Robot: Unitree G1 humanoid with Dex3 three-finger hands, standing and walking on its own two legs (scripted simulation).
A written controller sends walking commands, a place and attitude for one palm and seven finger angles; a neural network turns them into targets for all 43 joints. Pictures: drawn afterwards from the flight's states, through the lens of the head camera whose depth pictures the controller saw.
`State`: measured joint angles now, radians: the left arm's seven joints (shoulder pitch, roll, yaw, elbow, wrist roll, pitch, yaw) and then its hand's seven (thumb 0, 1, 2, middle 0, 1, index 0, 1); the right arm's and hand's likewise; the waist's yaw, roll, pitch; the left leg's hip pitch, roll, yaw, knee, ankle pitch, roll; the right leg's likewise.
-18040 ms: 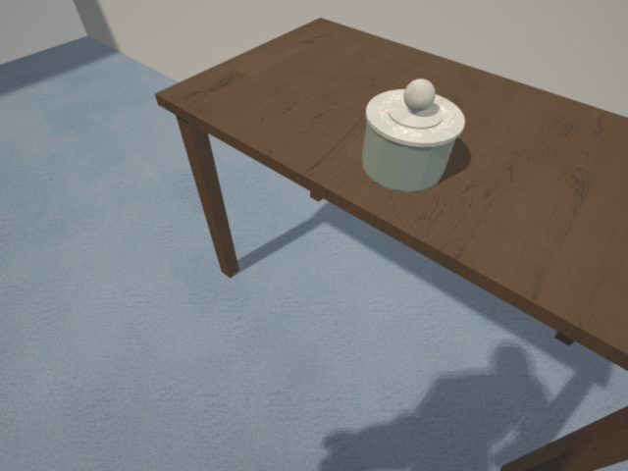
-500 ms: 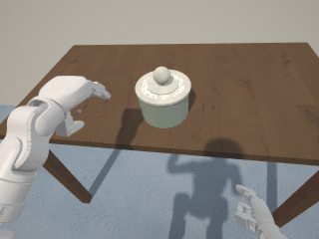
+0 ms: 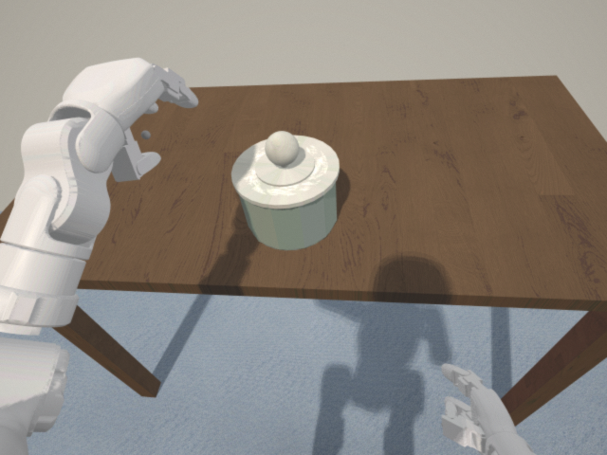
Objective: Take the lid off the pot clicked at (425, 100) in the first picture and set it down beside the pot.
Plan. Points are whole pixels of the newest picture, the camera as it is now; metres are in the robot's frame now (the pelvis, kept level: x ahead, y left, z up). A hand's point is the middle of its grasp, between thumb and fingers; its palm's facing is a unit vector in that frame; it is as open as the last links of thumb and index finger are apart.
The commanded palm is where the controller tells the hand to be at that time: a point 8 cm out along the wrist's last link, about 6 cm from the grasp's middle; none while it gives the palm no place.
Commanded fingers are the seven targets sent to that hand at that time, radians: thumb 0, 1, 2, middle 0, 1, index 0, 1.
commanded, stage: move the open hand above the knob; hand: left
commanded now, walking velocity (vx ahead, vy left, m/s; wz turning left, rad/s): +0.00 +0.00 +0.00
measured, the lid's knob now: (282, 148) +0.52 +0.09 +0.14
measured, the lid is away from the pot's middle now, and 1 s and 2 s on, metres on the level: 0.00 0.00 0.00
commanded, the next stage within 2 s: lower the open fingers around the knob in 1.94 s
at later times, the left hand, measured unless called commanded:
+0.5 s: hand (250, 172) +0.41 +0.11 +0.18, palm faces -0.19 +0.06 -0.98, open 10.3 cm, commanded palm +0.41 +0.13 +0.29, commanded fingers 0.00 -0.39 1.57 -0.83 -0.08 -0.83 -0.08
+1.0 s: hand (247, 119) +0.47 +0.12 +0.22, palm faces -0.20 -0.05 -0.98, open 10.4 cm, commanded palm +0.46 +0.11 +0.29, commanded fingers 0.00 -0.39 1.57 -0.83 -0.08 -0.83 -0.08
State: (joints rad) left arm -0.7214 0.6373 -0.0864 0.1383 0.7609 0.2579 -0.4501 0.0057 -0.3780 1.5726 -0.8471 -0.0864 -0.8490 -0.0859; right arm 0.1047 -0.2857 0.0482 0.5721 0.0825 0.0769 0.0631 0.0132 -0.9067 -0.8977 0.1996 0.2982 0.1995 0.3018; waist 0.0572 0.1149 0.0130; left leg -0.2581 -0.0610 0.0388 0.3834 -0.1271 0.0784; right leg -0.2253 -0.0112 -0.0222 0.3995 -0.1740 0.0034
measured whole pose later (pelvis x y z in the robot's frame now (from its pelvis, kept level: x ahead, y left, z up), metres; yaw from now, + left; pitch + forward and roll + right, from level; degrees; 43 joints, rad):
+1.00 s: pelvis +0.02 -0.02 +0.00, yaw +1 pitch +3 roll +0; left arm -1.08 0.44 -0.37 0.62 0.84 0.41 -0.48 0.00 -0.38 1.57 -0.84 -0.09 -0.83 -0.08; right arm 0.15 -0.31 0.02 0.62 0.09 0.12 0.07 0.01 -0.91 -0.90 0.20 0.30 0.20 0.30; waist -0.01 0.09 -0.02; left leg -0.29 -0.05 0.02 0.41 -0.17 0.05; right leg -0.25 0.00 -0.04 0.43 -0.23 -0.02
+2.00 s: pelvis +0.03 -0.01 +0.00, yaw +1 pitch +3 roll +0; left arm -1.07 0.34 -0.41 0.57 0.85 0.39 -0.41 0.00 -0.38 1.57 -0.85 -0.09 -0.85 -0.09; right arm 0.12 -0.28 0.04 0.62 0.08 0.15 0.08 0.01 -0.91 -0.90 0.20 0.30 0.20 0.30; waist 0.00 0.09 -0.02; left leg -0.28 -0.07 0.02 0.40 -0.17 0.07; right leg -0.25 -0.01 -0.04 0.43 -0.24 -0.01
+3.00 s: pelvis +0.03 +0.00 +0.00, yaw +1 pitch +3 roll +0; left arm -1.00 0.30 -0.40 0.63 0.83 0.36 -0.39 0.00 -0.38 1.57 -0.84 -0.08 -0.80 -0.07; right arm 0.15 -0.27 0.03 0.65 0.08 0.15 0.08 0.01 -0.91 -0.90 0.20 0.30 0.20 0.30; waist -0.01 0.08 -0.02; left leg -0.28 -0.07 0.02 0.42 -0.19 0.08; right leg -0.24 -0.02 -0.03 0.43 -0.24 0.00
